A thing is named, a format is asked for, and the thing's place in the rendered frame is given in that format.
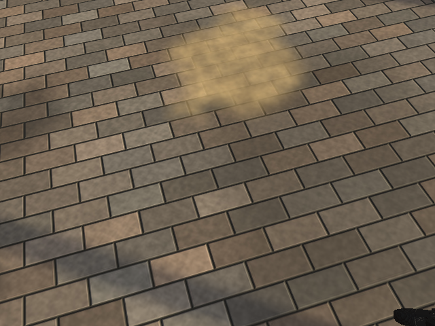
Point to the robot right hand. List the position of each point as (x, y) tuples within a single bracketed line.
[(415, 317)]

